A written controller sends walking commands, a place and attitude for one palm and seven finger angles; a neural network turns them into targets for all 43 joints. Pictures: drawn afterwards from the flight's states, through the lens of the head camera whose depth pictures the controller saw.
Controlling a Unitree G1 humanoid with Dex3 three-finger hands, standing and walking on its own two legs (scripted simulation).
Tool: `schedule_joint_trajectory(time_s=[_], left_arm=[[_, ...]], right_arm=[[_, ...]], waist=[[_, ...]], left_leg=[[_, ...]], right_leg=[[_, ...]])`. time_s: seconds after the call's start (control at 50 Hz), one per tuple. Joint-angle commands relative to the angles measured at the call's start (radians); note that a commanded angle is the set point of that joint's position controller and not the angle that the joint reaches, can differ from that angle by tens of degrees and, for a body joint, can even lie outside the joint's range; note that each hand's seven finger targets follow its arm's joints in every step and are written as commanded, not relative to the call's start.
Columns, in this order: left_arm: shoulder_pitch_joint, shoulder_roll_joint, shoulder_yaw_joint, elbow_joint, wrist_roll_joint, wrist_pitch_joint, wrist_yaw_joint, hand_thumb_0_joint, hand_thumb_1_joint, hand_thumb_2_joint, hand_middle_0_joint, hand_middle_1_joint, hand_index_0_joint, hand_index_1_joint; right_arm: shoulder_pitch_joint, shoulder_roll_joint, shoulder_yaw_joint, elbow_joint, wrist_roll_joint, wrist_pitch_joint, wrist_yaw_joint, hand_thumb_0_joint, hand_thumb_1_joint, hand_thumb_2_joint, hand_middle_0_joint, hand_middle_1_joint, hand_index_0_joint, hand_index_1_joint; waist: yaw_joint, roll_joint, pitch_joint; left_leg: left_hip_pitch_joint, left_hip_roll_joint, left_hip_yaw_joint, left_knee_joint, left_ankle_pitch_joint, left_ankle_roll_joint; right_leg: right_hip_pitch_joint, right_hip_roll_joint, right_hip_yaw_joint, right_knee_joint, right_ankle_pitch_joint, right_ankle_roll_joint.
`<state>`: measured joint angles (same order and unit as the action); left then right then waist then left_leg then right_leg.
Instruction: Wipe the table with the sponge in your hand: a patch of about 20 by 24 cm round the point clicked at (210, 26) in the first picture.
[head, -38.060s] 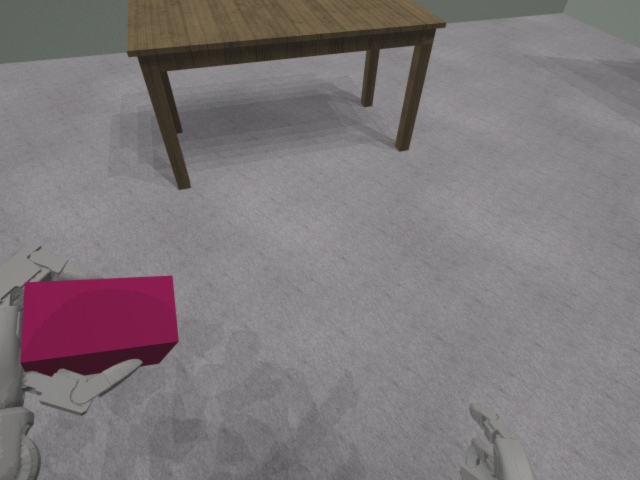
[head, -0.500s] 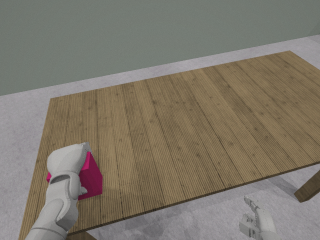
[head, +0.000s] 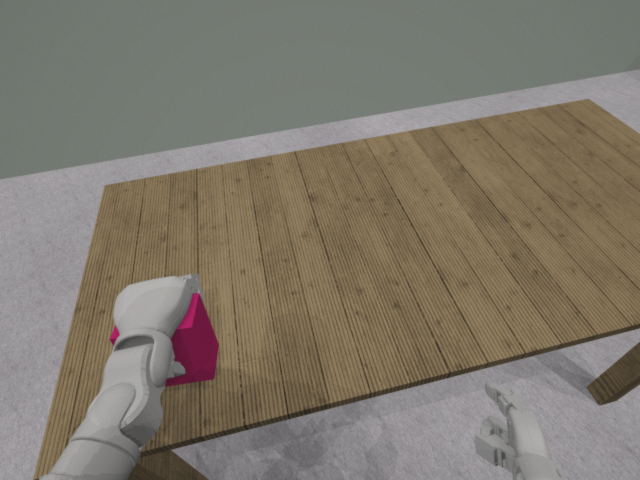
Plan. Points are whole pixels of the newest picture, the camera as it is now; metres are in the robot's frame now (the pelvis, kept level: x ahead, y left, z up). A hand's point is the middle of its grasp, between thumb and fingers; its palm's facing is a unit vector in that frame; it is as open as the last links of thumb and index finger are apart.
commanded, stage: move the sponge above the wiping area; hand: left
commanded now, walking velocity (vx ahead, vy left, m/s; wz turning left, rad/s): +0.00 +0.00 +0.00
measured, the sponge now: (174, 350) +0.27 +0.26 -0.02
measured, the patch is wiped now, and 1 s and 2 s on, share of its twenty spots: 0.00 0.00 0.00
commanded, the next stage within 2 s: lower the sponge onto the table in 0.36 s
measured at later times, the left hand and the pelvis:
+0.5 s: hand (166, 322) +0.28 +0.26 +0.03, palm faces -0.04 -0.07 -1.00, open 10.3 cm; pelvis +0.01 +0.00 +0.00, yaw -1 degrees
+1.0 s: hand (163, 320) +0.29 +0.27 +0.03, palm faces -0.03 -0.07 -1.00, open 10.3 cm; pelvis +0.01 +0.00 +0.00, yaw -1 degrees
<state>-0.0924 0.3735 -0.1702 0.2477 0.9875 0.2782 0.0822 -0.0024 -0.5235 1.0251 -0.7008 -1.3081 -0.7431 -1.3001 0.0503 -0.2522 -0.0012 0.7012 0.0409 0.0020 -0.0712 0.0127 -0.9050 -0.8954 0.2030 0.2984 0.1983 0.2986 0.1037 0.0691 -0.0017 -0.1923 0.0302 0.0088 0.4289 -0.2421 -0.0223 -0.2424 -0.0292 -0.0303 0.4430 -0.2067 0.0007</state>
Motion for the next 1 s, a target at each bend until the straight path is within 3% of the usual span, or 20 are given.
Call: schedule_joint_trajectory(time_s=[0.0,0.02,0.04,0.12,0.14,0.2,0.3,0.4,0.42,0.52,0.54,0.62,0.7,0.72,0.74,0.82,0.84,0.92,0.94,0.98], left_arm=[[-0.299,0.258,0.207,-0.269,0.073,-0.065,0.144,0.000,0.100,1.300,-1.200,-1.600,-1.200,-1.600],[-0.253,0.315,0.280,-0.252,0.068,-0.041,0.167,0.000,0.100,1.300,-1.200,-1.600,-1.200,-1.600],[-0.257,0.232,0.216,-0.255,0.060,-0.019,0.179,0.000,0.100,1.300,-1.200,-1.600,-1.200,-1.600],[-0.165,0.230,0.226,-0.172,0.014,0.114,0.185,0.000,0.100,1.300,-1.200,-1.600,-1.200,-1.600],[-0.150,0.147,0.142,-0.171,0.000,0.144,0.162,0.000,0.100,1.300,-1.200,-1.600,-1.200,-1.600],[-0.202,0.160,0.097,-0.137,-0.008,0.194,0.090,0.000,0.100,1.300,-1.200,-1.600,-1.200,-1.600],[-0.314,0.213,0.103,-0.261,0.017,0.064,0.021,0.000,0.100,1.300,-1.200,-1.600,-1.200,-1.600],[-0.293,0.248,0.175,-0.313,0.060,-0.073,0.101,0.000,0.100,1.300,-1.200,-1.600,-1.200,-1.600],[-0.279,0.286,0.221,-0.323,0.058,-0.069,0.121,0.000,0.100,1.300,-1.200,-1.600,-1.200,-1.600],[-0.186,0.242,0.231,-0.208,0.027,0.049,0.168,0.000,0.100,1.300,-1.200,-1.600,-1.200,-1.600],[-0.191,0.163,0.155,-0.206,0.014,0.078,0.157,0.000,0.100,1.300,-1.200,-1.600,-1.200,-1.600],[-0.213,0.189,0.129,-0.177,0.007,0.161,0.095,0.000,0.100,1.300,-1.200,-1.600,-1.200,-1.600],[-0.279,0.161,0.064,-0.251,0.021,0.116,0.034,0.000,0.100,1.300,-1.200,-1.600,-1.200,-1.600],[-0.310,0.216,0.110,-0.284,0.025,0.087,0.034,0.000,0.100,1.300,-1.200,-1.600,-1.200,-1.600],[-0.317,0.169,0.070,-0.313,0.028,0.057,0.034,0.000,0.100,1.300,-1.200,-1.600,-1.200,-1.600],[-0.300,0.240,0.159,-0.255,0.058,-0.008,0.081,0.000,0.100,1.300,-1.200,-1.600,-1.200,-1.600],[-0.325,0.191,0.125,-0.259,0.059,-0.015,0.096,0.000,0.100,1.300,-1.200,-1.600,-1.200,-1.600],[-0.222,0.269,0.236,-0.214,0.057,0.015,0.157,0.000,0.100,1.300,-1.200,-1.600,-1.200,-1.600],[-0.241,0.184,0.159,-0.225,0.055,0.027,0.158,0.000,0.100,1.300,-1.200,-1.600,-1.200,-1.600],[-0.196,0.167,0.148,-0.196,0.044,0.055,0.164,0.000,0.100,1.300,-1.200,-1.600,-1.200,-1.600]], right_arm=[[-0.133,-0.099,-0.049,-0.142,-0.015,-0.054,-0.003,0.000,-0.900,-0.900,0.200,0.300,0.200,0.300],[-0.134,-0.111,-0.051,-0.135,-0.013,-0.048,-0.001,0.000,-0.900,-0.900,0.200,0.300,0.200,0.300],[-0.153,-0.097,-0.045,-0.143,-0.003,-0.047,0.002,0.000,-0.900,-0.900,0.200,0.300,0.200,0.300],[-0.206,-0.123,-0.042,-0.127,0.015,-0.033,0.014,0.000,-0.900,-0.900,0.200,0.300,0.200,0.300],[-0.220,-0.113,-0.036,-0.144,0.022,-0.030,0.015,0.000,-0.900,-0.900,0.200,0.300,0.200,0.300],[-0.228,-0.127,-0.029,-0.143,0.029,-0.019,0.008,0.000,-0.900,-0.900,0.200,0.300,0.200,0.300],[-0.181,-0.117,-0.034,-0.155,0.006,-0.040,-0.006,0.000,-0.900,-0.900,0.200,0.300,0.200,0.300],[-0.128,-0.098,-0.051,-0.135,-0.019,-0.067,-0.010,0.000,-0.900,-0.900,0.200,0.300,0.200,0.300],[-0.127,-0.106,-0.053,-0.135,-0.018,-0.066,-0.009,0.000,-0.900,-0.900,0.200,0.300,0.200,0.300],[-0.182,-0.116,-0.047,-0.124,0.008,-0.044,0.006,0.000,-0.900,-0.900,0.200,0.300,0.200,0.300],[-0.195,-0.107,-0.038,-0.140,0.015,-0.041,0.009,0.000,-0.900,-0.900,0.200,0.300,0.200,0.300],[-0.226,-0.125,-0.027,-0.146,0.019,-0.020,0.009,0.000,-0.900,-0.900,0.200,0.300,0.200,0.300],[-0.205,-0.114,-0.028,-0.166,0.009,-0.023,0.006,0.000,-0.900,-0.900,0.200,0.300,0.200,0.300],[-0.190,-0.118,-0.029,-0.164,0.002,-0.027,0.002,0.000,-0.900,-0.900,0.200,0.300,0.200,0.300],[-0.182,-0.104,-0.029,-0.173,0.000,-0.036,0.001,0.000,-0.900,-0.900,0.200,0.300,0.200,0.300],[-0.141,-0.111,-0.037,-0.142,-0.012,-0.042,0.000,0.000,-0.900,-0.900,0.200,0.300,0.200,0.300],[-0.136,-0.100,-0.037,-0.147,-0.008,-0.044,0.001,0.000,-0.900,-0.900,0.200,0.300,0.200,0.300],[-0.149,-0.118,-0.048,-0.131,-0.005,-0.034,0.005,0.000,-0.900,-0.900,0.200,0.300,0.200,0.300],[-0.158,-0.103,-0.042,-0.142,0.001,-0.034,0.007,0.000,-0.900,-0.900,0.200,0.300,0.200,0.300],[-0.168,-0.111,-0.047,-0.138,0.004,-0.036,0.014,0.000,-0.900,-0.900,0.200,0.300,0.200,0.300]], waist=[[0.007,-0.009,-0.317],[0.027,-0.009,-0.316],[0.015,-0.023,-0.302],[0.030,-0.053,-0.245],[0.017,-0.056,-0.237],[-0.005,-0.118,-0.192],[-0.022,-0.065,-0.283],[-0.007,0.000,-0.301],[0.001,0.007,-0.298],[0.020,-0.027,-0.243],[0.007,-0.038,-0.243],[-0.001,-0.057,-0.210],[-0.017,-0.058,-0.260],[-0.016,-0.057,-0.284],[-0.020,-0.028,-0.295],[-0.005,-0.023,-0.256],[-0.017,-0.025,-0.265],[0.022,-0.002,-0.295],[0.005,0.000,-0.303],[0.007,-0.026,-0.292]], left_leg=[[0.075,-0.048,-0.025,-0.026,0.292,0.038],[0.067,-0.047,-0.034,-0.040,0.285,0.032],[0.053,-0.041,-0.018,-0.041,0.283,0.034],[0.040,-0.042,-0.014,-0.058,0.251,0.029],[0.033,-0.043,-0.001,-0.061,0.239,0.035],[0.028,-0.048,-0.006,-0.059,0.187,0.049],[0.080,-0.061,-0.010,-0.025,0.218,0.070],[0.105,-0.051,-0.020,-0.008,0.293,0.052],[0.105,-0.049,-0.027,-0.016,0.288,0.045],[0.060,-0.040,-0.021,-0.045,0.272,0.028],[0.047,-0.038,-0.010,-0.051,0.263,0.032],[0.046,-0.046,-0.017,-0.064,0.224,0.039],[0.077,-0.052,-0.018,-0.040,0.251,0.057],[0.086,-0.050,-0.028,-0.040,0.247,0.056],[0.092,-0.051,-0.022,-0.035,0.252,0.062],[0.075,-0.044,-0.038,-0.036,0.243,0.044],[0.067,-0.042,-0.027,-0.036,0.238,0.046],[0.061,-0.041,-0.030,-0.039,0.281,0.029],[0.056,-0.041,-0.016,-0.037,0.293,0.031],[0.055,-0.037,-0.014,-0.027,0.304,0.031]], right_leg=[[0.132,0.040,0.068,-0.033,0.258,-0.077],[0.150,0.045,0.089,-0.040,0.242,-0.084],[0.147,0.035,0.059,-0.037,0.243,-0.073],[0.151,0.031,0.069,-0.057,0.210,-0.070],[0.153,0.024,0.043,-0.055,0.202,-0.059],[0.125,0.020,0.047,-0.075,0.148,-0.050],[0.129,0.027,0.053,-0.055,0.194,-0.055],[0.108,0.036,0.068,-0.040,0.260,-0.072],[0.113,0.042,0.084,-0.047,0.251,-0.078],[0.124,0.034,0.065,-0.054,0.222,-0.073],[0.129,0.030,0.036,-0.049,0.215,-0.063],[0.127,0.027,0.043,-0.068,0.169,-0.061],[0.127,0.027,0.028,-0.051,0.203,-0.059],[0.131,0.035,0.046,-0.052,0.190,-0.065],[0.128,0.033,0.032,-0.045,0.192,-0.062],[0.090,0.045,0.056,-0.049,0.175,-0.075],[0.090,0.042,0.032,-0.039,0.172,-0.070],[0.129,0.042,0.062,-0.035,0.228,-0.080],[0.133,0.036,0.034,-0.027,0.243,-0.072],[0.130,0.031,0.039,-0.026,0.276,-0.070]])
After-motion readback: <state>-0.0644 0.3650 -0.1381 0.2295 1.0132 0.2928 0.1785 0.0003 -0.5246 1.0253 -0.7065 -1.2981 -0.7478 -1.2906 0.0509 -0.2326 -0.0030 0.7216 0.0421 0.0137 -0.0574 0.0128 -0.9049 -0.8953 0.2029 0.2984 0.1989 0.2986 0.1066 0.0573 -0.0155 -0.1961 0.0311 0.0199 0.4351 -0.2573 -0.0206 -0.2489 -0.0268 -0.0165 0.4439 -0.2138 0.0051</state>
